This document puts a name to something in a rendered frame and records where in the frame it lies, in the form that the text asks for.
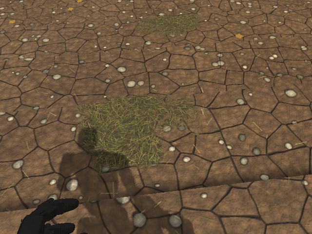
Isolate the robot left hand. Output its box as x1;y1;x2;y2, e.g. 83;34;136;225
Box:
17;198;88;234

